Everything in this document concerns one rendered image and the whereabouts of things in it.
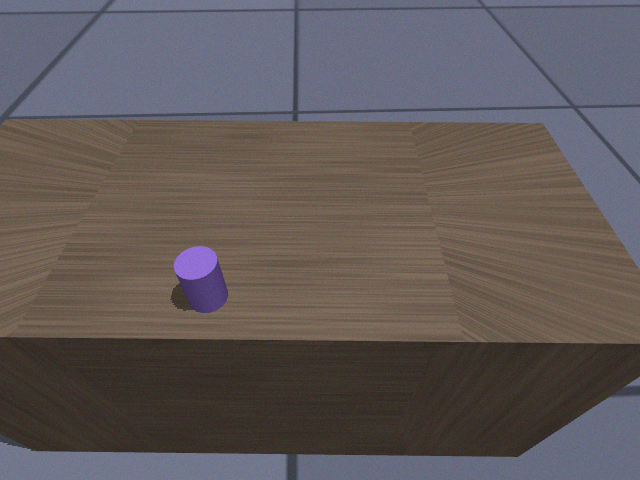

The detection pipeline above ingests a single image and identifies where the can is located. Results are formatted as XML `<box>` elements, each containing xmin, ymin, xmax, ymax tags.
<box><xmin>174</xmin><ymin>246</ymin><xmax>228</xmax><ymax>313</ymax></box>

